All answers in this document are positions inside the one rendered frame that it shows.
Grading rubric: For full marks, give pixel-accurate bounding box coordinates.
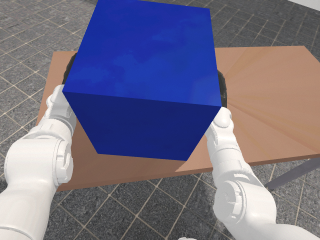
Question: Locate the carton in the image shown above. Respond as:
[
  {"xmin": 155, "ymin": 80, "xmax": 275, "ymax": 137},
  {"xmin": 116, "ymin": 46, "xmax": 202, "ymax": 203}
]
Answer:
[{"xmin": 62, "ymin": 0, "xmax": 222, "ymax": 161}]

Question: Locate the left robot hand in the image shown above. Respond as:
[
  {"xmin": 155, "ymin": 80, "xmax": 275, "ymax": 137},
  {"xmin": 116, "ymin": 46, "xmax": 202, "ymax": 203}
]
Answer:
[{"xmin": 62, "ymin": 53, "xmax": 77, "ymax": 85}]

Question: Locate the right robot hand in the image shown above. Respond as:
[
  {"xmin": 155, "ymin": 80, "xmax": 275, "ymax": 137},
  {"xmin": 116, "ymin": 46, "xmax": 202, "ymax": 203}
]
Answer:
[{"xmin": 217, "ymin": 69, "xmax": 227, "ymax": 108}]

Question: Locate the robot right upper arm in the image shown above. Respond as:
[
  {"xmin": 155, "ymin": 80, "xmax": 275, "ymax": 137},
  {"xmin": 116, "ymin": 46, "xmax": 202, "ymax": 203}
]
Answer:
[{"xmin": 213, "ymin": 179, "xmax": 320, "ymax": 240}]

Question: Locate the robot left forearm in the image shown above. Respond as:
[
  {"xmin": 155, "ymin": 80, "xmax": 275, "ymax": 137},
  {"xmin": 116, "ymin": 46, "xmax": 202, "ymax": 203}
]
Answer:
[{"xmin": 4, "ymin": 84, "xmax": 77, "ymax": 184}]

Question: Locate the robot right forearm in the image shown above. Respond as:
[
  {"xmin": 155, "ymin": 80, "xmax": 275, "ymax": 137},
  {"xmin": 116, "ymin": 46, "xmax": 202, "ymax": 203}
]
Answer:
[{"xmin": 204, "ymin": 107, "xmax": 265, "ymax": 188}]

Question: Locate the robot left upper arm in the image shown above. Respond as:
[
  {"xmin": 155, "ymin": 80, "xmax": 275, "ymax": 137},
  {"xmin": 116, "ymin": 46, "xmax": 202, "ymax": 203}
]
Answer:
[{"xmin": 0, "ymin": 138, "xmax": 74, "ymax": 240}]

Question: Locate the table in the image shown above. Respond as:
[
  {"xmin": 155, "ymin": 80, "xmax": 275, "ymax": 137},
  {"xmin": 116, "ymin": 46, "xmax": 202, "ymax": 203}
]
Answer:
[{"xmin": 35, "ymin": 45, "xmax": 320, "ymax": 192}]

